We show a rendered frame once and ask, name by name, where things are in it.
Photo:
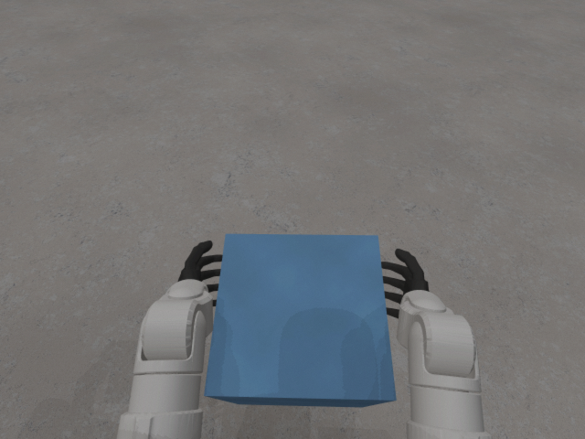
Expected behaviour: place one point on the carton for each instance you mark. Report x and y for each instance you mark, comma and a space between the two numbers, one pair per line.
301, 320

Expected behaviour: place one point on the left robot forearm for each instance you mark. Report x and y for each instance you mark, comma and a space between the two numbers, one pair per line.
169, 359

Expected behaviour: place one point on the left robot hand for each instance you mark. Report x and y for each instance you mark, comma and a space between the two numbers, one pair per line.
195, 262

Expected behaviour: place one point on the right robot hand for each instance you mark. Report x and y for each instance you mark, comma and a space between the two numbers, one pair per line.
413, 275

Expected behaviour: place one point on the right robot forearm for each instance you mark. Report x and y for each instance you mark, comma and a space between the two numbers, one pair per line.
443, 361

